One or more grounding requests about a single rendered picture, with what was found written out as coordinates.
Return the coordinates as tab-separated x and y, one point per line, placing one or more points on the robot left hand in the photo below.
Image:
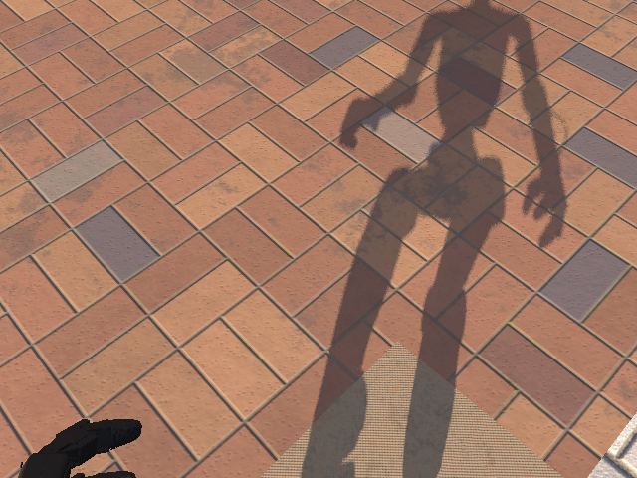
77	444

